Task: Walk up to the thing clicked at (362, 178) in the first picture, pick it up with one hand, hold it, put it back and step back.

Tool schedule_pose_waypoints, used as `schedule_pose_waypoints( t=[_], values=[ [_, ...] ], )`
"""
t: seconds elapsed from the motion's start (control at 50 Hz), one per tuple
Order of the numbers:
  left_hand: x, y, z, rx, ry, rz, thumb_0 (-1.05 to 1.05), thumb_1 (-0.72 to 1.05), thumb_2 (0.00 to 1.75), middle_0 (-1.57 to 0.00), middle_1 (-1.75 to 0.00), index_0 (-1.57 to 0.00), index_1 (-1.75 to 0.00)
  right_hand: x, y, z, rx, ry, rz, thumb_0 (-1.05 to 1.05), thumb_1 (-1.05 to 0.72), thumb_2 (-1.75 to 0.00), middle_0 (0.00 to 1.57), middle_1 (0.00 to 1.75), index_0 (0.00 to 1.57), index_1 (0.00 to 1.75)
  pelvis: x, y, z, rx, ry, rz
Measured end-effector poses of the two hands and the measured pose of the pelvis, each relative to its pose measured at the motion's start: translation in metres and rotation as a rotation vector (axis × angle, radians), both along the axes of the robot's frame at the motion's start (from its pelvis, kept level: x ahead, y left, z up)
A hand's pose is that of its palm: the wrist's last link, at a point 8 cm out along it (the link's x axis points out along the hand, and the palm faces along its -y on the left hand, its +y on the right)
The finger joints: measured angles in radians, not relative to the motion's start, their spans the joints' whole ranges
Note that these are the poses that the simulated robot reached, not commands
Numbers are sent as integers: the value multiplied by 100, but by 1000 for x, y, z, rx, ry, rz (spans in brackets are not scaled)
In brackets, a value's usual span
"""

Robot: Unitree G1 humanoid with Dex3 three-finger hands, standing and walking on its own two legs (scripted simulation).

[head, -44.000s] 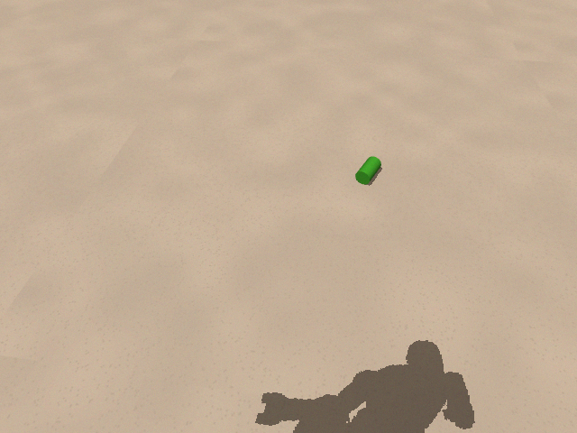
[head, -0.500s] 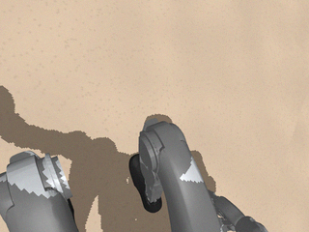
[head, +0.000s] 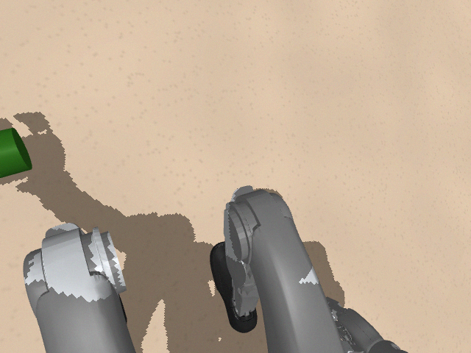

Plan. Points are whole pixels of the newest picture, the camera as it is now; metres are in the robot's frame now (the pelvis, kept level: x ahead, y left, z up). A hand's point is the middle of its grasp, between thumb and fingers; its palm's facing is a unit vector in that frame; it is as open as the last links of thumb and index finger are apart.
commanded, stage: withdraw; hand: left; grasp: from above
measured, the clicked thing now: out of the picture +0.44 +0.35 -0.27
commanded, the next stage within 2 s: home in 0.68 s
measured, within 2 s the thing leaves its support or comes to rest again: neither
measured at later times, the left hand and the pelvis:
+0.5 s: hand out of the picture +0.40 +0.35 -0.07, palm faces -0.50 -0.11 -0.86, open 14.0 cm; pelvis -0.02 -0.01 +0.07, yaw +7 degrees
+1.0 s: hand out of the picture +0.43 +0.35 -0.11, palm faces -0.34 -0.13 -0.93, open 12.7 cm; pelvis -0.01 +0.00 +0.03, yaw +5 degrees
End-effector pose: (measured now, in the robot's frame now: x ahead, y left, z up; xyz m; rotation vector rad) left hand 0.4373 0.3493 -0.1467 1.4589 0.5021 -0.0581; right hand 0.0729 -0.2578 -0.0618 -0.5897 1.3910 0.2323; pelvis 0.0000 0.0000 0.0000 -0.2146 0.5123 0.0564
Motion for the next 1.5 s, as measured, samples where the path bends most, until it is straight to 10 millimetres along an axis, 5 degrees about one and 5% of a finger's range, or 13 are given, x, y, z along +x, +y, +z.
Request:
schedule_pose_waypoints(
  t=[0.26, 0.38, 0.56, 0.78, 0.94, 1.14, 1.32, 1.5],
  values=[
    [-17, 13, 121, 62, 54, 29, 0, -50, 99, -9, -99, -9, -99, 40, 7, 4, 86, -115, -134, 0, -91, -90, 20, 29, 20, 30, -6, -2, 42, 53, 62, 52],
    [-24, 9, 148, 32, 140, 10, 0, -50, 100, -9, -99, -9, -100, 43, 4, 24, 54, -157, -149, 0, -91, -90, 20, 29, 20, 30, -12, -5, 62, 68, 60, 65],
    [-32, 6, 121, -2, 181, -53, 0, -49, 100, -9, -99, -10, -99, 18, -15, 36, -64, -106, -133, 0, -90, -90, 20, 29, 20, 30, -19, -7, 59, 68, 52, 68],
    [-14, 5, 59, 2, 95, -74, 0, -47, 98, -10, -99, -11, -98, -25, -17, 12, -138, -5, -138, 0, -90, -90, 20, 29, 20, 30, -19, -4, 20, 48, 30, 57],
    [-3, 3, 72, 32, 2, -8, 0, -35, 94, -18, -88, -18, -87, -28, 1, -3, -56, 13, -213, 0, -90, -90, 21, 29, 20, 30, -10, -3, 22, 52, 76, 53],
    [-44, -1, 159, -138, 33, 151, 0, 14, 87, -22, -54, -22, -55, 25, 14, 32, 61, -91, -267, 0, -90, -90, 21, 29, 20, 30, -2, -3, 85, 72, 117, 68],
    [-122, -13, 234, -432, 29, 292, 1, 69, 88, -21, -36, -22, -36, 108, 17, 108, 81, -314, -184, 0, -91, -90, 21, 29, 20, 30, -2, -3, 152, 90, 78, 96],
    [-191, -28, 299, -669, -12, 497, 1, 86, 89, -21, -31, -22, -31, 173, 45, 191, 143, -550, -115, 1, -91, -90, 20, 29, 20, 30, 1, -3, 215, 110, 7, 131]
  ],
)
